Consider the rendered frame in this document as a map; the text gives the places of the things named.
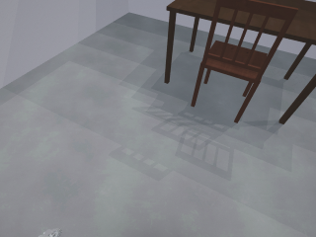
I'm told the chair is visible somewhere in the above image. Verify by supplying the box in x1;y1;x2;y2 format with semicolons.
191;0;298;123

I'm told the table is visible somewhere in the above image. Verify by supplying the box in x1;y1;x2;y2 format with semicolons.
164;0;316;124

